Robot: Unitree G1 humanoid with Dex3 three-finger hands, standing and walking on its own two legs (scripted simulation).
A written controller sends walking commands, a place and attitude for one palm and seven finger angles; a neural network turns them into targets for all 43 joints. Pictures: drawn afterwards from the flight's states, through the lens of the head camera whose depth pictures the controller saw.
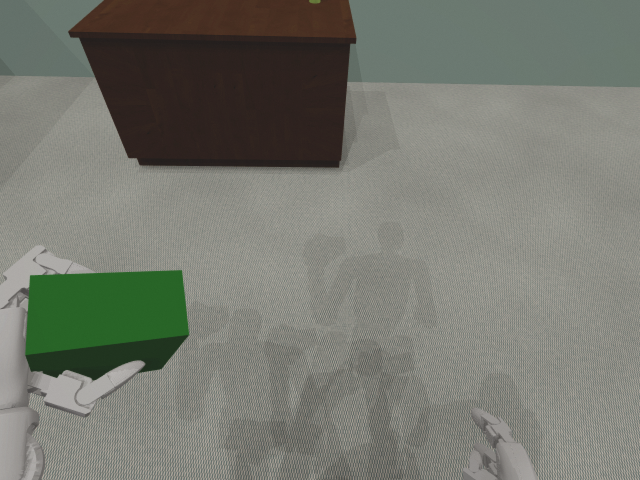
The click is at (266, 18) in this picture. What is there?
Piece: table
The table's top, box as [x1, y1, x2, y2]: [68, 0, 355, 43]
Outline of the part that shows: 68,31 71,37 355,43 355,33 348,0 321,0 319,3 315,4 310,3 308,0 104,0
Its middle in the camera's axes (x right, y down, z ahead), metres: -0.41 -1.01 +1.70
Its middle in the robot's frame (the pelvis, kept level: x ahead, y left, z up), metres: +1.92 +0.53 -0.10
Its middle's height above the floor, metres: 0.67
